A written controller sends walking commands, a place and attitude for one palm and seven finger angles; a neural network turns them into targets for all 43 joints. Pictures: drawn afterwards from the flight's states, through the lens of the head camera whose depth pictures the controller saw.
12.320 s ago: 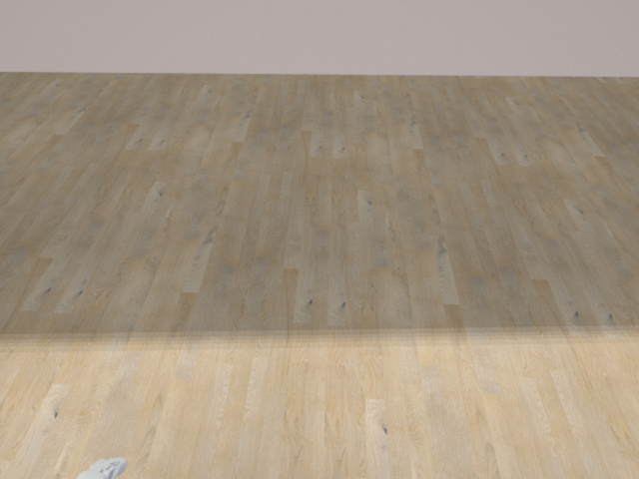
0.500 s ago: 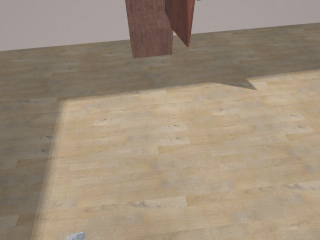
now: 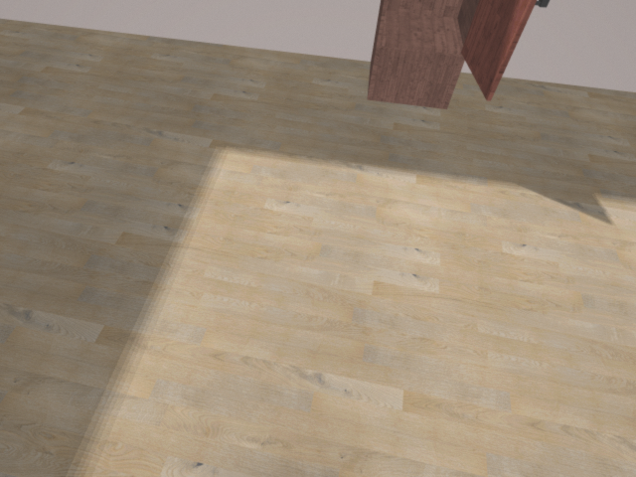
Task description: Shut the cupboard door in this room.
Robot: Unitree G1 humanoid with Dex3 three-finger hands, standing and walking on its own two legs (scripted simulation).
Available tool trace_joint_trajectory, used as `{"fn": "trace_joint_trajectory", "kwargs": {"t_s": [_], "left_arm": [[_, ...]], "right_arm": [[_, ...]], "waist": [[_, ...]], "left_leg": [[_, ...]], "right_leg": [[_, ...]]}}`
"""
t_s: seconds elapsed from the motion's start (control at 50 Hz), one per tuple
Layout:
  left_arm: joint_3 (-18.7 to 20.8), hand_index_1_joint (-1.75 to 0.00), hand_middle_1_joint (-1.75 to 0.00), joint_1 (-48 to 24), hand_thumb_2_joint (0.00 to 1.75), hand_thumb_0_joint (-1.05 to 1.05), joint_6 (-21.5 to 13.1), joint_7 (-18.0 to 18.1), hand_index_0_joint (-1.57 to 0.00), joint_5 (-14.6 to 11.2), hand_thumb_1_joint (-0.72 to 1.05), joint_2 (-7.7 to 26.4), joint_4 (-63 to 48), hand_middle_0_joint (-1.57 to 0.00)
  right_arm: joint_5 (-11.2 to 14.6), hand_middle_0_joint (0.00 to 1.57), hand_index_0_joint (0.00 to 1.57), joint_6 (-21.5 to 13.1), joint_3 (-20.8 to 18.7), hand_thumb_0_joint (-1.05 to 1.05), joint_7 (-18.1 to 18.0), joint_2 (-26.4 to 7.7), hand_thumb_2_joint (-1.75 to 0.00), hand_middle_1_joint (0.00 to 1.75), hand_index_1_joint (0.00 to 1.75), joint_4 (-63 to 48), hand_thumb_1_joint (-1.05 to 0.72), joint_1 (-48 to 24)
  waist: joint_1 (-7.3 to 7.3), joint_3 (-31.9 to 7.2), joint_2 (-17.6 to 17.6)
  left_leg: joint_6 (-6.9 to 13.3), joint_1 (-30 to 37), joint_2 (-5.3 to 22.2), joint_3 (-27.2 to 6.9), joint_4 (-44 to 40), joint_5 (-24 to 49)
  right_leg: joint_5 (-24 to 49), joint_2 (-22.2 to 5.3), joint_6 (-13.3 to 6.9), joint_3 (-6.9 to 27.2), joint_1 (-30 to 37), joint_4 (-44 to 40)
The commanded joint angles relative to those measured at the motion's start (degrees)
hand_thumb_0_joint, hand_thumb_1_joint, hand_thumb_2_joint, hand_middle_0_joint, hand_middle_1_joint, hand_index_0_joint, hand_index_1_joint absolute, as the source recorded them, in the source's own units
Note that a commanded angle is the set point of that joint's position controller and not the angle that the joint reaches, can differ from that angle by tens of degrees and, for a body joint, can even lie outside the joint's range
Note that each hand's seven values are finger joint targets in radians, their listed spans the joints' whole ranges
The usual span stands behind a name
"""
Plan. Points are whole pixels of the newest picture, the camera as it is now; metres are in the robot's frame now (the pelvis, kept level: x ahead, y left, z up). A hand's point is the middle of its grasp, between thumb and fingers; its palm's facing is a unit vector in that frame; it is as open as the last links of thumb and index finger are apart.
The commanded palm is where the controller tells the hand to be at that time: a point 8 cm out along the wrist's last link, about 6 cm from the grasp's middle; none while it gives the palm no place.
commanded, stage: turn or walk to find it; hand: left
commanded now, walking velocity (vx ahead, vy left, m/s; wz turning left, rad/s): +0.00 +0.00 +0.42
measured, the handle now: out of the picture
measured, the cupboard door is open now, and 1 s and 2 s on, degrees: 100 100 100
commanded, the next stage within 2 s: stand and wait in 0.30 s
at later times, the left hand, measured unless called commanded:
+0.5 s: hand out of the picture +0.03 +0.17 -0.13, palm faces +0.18 -0.95 -0.27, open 7.4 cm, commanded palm none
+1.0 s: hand out of the picture -0.05 +0.18 -0.16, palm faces +0.29 -0.93 -0.24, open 7.4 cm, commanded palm none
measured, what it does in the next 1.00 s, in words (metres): steps on the spot: right foot, then left foot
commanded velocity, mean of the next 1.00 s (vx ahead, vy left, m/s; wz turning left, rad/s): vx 0.00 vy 0.00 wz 0.20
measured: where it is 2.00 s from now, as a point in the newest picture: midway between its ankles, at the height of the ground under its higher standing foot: outside the picture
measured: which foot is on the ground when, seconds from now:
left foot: down 0.00-0.38, up 0.40-0.74, down 0.76-1.00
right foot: up 0.00-0.36, down 0.38-0.76, up 0.78-1.00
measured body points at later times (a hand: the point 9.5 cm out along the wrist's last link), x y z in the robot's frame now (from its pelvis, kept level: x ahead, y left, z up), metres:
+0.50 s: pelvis -0.01 -0.03 +0.01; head +0.01 -0.06 +0.46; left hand +0.03 +0.22 -0.11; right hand +0.08 -0.27 -0.15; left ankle -0.04 +0.11 -0.67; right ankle +0.00 -0.12 -0.72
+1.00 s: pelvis -0.03 -0.02 +0.01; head -0.01 -0.02 +0.46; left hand -0.07 +0.23 -0.14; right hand +0.08 -0.23 -0.14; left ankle -0.06 +0.11 -0.72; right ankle -0.02 -0.14 -0.71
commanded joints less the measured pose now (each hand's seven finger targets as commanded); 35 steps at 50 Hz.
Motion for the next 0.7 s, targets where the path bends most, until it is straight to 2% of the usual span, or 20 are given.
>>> {"fn": "trace_joint_trajectory", "kwargs": {"t_s": [0.0, 0.02, 0.06, 0.1, 0.16, 0.22, 0.26, 0.3, 0.32, 0.34, 0.36, 0.38, 0.4, 0.42, 0.44, 0.48, 0.52, 0.6, 0.64, 0.68], "left_arm": [[0.9, -0.30, -0.30, -6.7, 0.90, 0.00, 0.4, 0.7, -0.20, 0.0, 0.90, 5.0, -6.1, -0.20], [1.1, -0.30, -0.30, -6.5, 0.90, 0.00, 0.4, 0.4, -0.20, -0.2, 0.90, 5.4, -5.4, -0.20], [1.1, -0.30, -0.30, -2.9, 0.90, 0.00, 0.1, -0.2, -0.20, 0.0, 0.90, 5.2, -3.7, -0.20], [0.8, -0.30, -0.30, -3.0, 0.90, 0.00, 0.0, -0.1, -0.20, -0.1, 0.90, 4.7, -3.7, -0.20], [0.7, -0.30, -0.30, -4.8, 0.90, 0.00, -0.1, 0.0, -0.20, -0.2, 0.90, 4.3, -4.7, -0.20], [0.4, -0.30, -0.30, -4.7, 0.90, 0.00, -0.2, 0.2, -0.20, -0.3, 0.90, 3.6, -5.6, -0.20], [0.4, -0.30, -0.30, -3.3, 0.90, 0.00, -0.6, 0.4, -0.20, -0.5, 0.90, 3.6, -5.5, -0.20], [0.4, -0.30, -0.30, 0.9, 0.90, 0.00, -1.2, 0.4, -0.20, -0.4, 0.90, 3.5, -4.6, -0.20], [0.5, -0.30, -0.30, 2.8, 0.90, 0.00, -1.8, 0.6, -0.20, -0.2, 0.90, 4.3, -3.8, -0.20], [0.8, -0.30, -0.30, 3.4, 0.90, 0.00, -2.5, 1.0, -0.20, 0.4, 0.90, 7.4, -3.7, -0.20], [1.4, -0.30, -0.30, 3.0, 0.90, 0.00, -2.9, 1.3, -0.20, 0.8, 0.90, 11.8, -4.1, -0.20], [1.6, -0.30, -0.30, 2.9, 0.90, 0.00, -3.0, 1.2, -0.20, 0.1, 0.90, 11.3, -4.5, -0.20], [1.4, -0.30, -0.30, 0.0, 0.90, 0.00, -2.9, 1.3, -0.20, 0.2, 0.90, 9.9, -4.6, -0.20], [0.9, -0.30, -0.30, -2.4, 0.90, 0.00, -2.8, 1.2, -0.20, 0.1, 0.90, 8.2, -4.8, -0.20], [0.5, -0.30, -0.30, -3.9, 0.90, 0.00, -2.9, 1.1, -0.20, 0.1, 0.90, 6.9, -5.0, -0.20], [0.1, -0.30, -0.30, -3.5, 0.90, 0.00, -3.1, 1.2, -0.20, 0.2, 0.90, 5.8, -4.5, -0.20], [0.1, -0.30, -0.30, -2.0, 0.90, 0.00, -3.3, 1.2, -0.20, 0.4, 0.90, 5.9, -3.3, -0.20], [0.7, -0.30, -0.30, 2.4, 0.90, 0.00, -3.0, 1.1, -0.20, 0.6, 0.90, 7.1, 0.1, -0.20], [0.9, -0.30, -0.30, 2.5, 0.90, 0.00, -2.7, 1.3, -0.20, 0.4, 0.90, 7.9, 1.1, -0.20], [1.1, -0.30, -0.30, 1.4, 0.90, 0.00, -2.4, 1.4, -0.20, -0.1, 0.90, 7.8, 1.5, -0.20]], "right_arm": [[-0.3, 0.20, 0.20, -1.5, -2.6, 0.00, -1.3, -13.3, -0.90, 0.30, 0.30, -2.0, -0.90, 6.7], [-0.3, 0.20, 0.20, -1.4, -2.0, 0.00, -1.5, -11.4, -0.90, 0.30, 0.30, -2.8, -0.90, 3.2], [-0.2, 0.20, 0.20, -1.9, -1.4, 0.00, -1.5, -10.2, -0.90, 0.30, 0.30, -3.9, -0.90, 0.0], [-0.1, 0.20, 0.20, -2.0, -1.6, 0.00, -1.4, -10.3, -0.90, 0.30, 0.30, -3.9, -0.90, 0.9], [-0.2, 0.20, 0.20, -1.8, -1.9, 0.00, -1.3, -10.3, -0.90, 0.30, 0.30, -3.6, -0.90, 2.9], [-0.5, 0.20, 0.20, -1.5, -2.2, 0.00, -1.1, -10.5, -0.90, 0.30, 0.30, -4.2, -0.90, 2.3], [-0.5, 0.20, 0.20, -1.2, -2.4, 0.00, -1.0, -10.6, -0.90, 0.30, 0.30, -4.5, -0.90, 1.7], [-0.3, 0.20, 0.20, -1.2, -2.4, 0.00, -1.0, -10.0, -0.90, 0.30, 0.30, -4.8, -0.90, 0.4], [0.0, 0.20, 0.20, -1.3, -2.2, 0.00, -0.9, -8.6, -0.90, 0.30, 0.30, -4.8, -0.90, 0.6], [0.6, 0.20, 0.20, -1.5, -1.7, 0.00, -0.6, -5.4, -0.90, 0.30, 0.30, -4.8, -0.90, 2.2], [0.6, 0.20, 0.20, -1.4, -0.9, 0.00, -0.4, -2.4, -0.90, 0.30, 0.30, -6.1, -0.90, 2.1], [0.0, 0.20, 0.20, -0.2, -1.6, 0.00, -0.9, -5.3, -0.90, 0.30, 0.30, -5.7, -0.90, 1.0], [-0.1, 0.20, 0.20, 0.1, -1.8, 0.00, -0.8, -5.3, -0.90, 0.30, 0.30, -4.7, -0.90, 0.8], [-0.1, 0.20, 0.20, 0.2, -1.8, 0.00, -0.6, -5.1, -0.90, 0.30, 0.30, -3.2, -0.90, 2.0], [-0.1, 0.20, 0.20, 0.2, -1.7, 0.00, -0.4, -4.6, -0.90, 0.30, 0.30, -2.1, -0.90, 3.6], [0.0, 0.20, 0.20, 0.2, -1.3, 0.00, -0.3, -3.7, -0.90, 0.30, 0.30, -0.7, -0.90, 4.7], [0.1, 0.20, 0.20, 0.0, -0.8, 0.00, -0.5, -3.2, -0.90, 0.30, 0.30, -0.3, -0.90, 4.4], [0.4, 0.20, 0.20, -0.9, 0.2, 0.00, -1.0, -1.6, -0.90, 0.30, 0.30, 0.2, -0.90, 1.6], [0.5, 0.20, 0.20, -1.2, 0.4, 0.00, -1.2, -1.5, -0.90, 0.30, 0.30, 1.0, -0.90, 2.5], [0.6, 0.20, 0.20, -1.7, 0.6, 0.00, -1.3, -1.7, -0.90, 0.30, 0.30, 2.2, -0.90, 4.8]], "waist": [[-4.72, -6.3, 19.2], [-3.38, -3.7, 17.1], [-1.18, -5.3, 12.6], [-1.61, -6.6, 10.9], [-2.81, -6.1, 10.6], [-2.61, -6.8, 11.9], [-2.11, -6.9, 11.8], [0.13, -8.9, 11.0], [0.86, -9.5, 8.0], [0.80, -10.1, -0.9], [0.82, -7.6, -12.3], [1.73, -6.9, -12.1], [0.35, -4.0, -9.5], [-0.90, -2.7, -6.2], [-1.73, -3.1, -5.1], [-1.72, -3.7, -5.5], [-1.14, -4.3, -6.0], [1.46, -5.3, -6.3], [1.07, -6.5, -7.1], [-0.37, -7.6, -6.2]], "left_leg": [[11.2, 7.4, 18.9, -21.7, -15.6, 22.4], [10.9, 4.7, 16.6, -19.4, -15.7, 19.8], [9.5, 5.6, 13.4, -14.9, -14.7, 21.2], [9.7, 7.5, 12.6, -14.4, -14.1, 23.6], [10.2, 7.5, 12.7, -16.4, -14.0, 23.1], [10.3, 6.2, 12.2, -18.3, -13.1, 22.4], [10.0, 3.7, 11.7, -19.9, -11.8, 22.9], [8.2, 1.2, 9.6, -18.7, -8.3, 21.2], [5.9, -1.8, 7.1, -17.0, -5.3, 16.6], [2.5, -8.8, 2.4, -12.1, 2.1, 7.2], [-0.6, -16.4, -4.3, -6.1, 11.5, -12.3], [-0.4, -13.9, -2.2, -9.4, 19.4, -16.5], [-0.2, -13.9, -1.8, -9.7, 24.8, -14.1], [-0.3, -14.1, -1.3, -9.0, 28.0, -11.0], [-0.7, -13.8, -0.9, -8.1, 29.1, -8.4], [-1.4, -11.6, -0.2, -6.7, 28.0, -6.4], [-1.9, -10.0, 0.3, -5.2, 22.8, -7.2], [-1.9, -6.5, 0.1, -2.1, 8.8, -9.6], [-1.8, -3.7, -0.2, -1.2, 3.0, -6.5], [-1.5, 1.8, 0.0, -1.1, -6.3, 0.8]], "right_leg": [[-10.5, 2.3, 1.6, 9.8, -14.4, 21.2], [-6.9, 2.1, 1.6, 10.6, -14.3, 22.3], [-2.4, 3.0, 1.9, 10.1, -12.6, 22.0], [-1.9, 3.8, 2.4, 10.1, -12.1, 19.1], [-2.7, 4.7, 2.4, 10.1, -11.0, 14.8], [-3.1, 5.9, 2.2, 9.9, -7.7, 8.2], [-2.0, 6.9, 1.8, 9.3, -3.0, 2.0], [5.8, 7.5, 1.6, 8.2, 4.3, -9.5], [11.3, 6.4, 1.3, 8.8, 9.9, -16.8], [13.2, -2.0, -1.2, 17.5, 16.2, -21.6], [20.2, -13.9, -7.2, 29.8, 16.4, -24.0], [17.9, -16.2, -10.6, 31.5, 8.3, -25.9], [15.4, -13.6, -11.5, 29.7, 5.1, -26.2], [16.5, -10.6, -11.0, 25.0, 4.6, -25.2], [20.1, -8.2, -10.2, 20.6, 5.7, -23.8], [24.4, -6.5, -9.4, 16.7, 5.7, -22.9], [26.4, -6.5, -10.1, 16.2, 7.1, -22.6], [34.2, -7.0, -11.5, 17.1, 11.6, -20.2], [35.3, -7.0, -10.6, 16.0, 12.4, -18.2], [32.4, -6.3, -8.0, 14.2, 10.9, -15.0]]}}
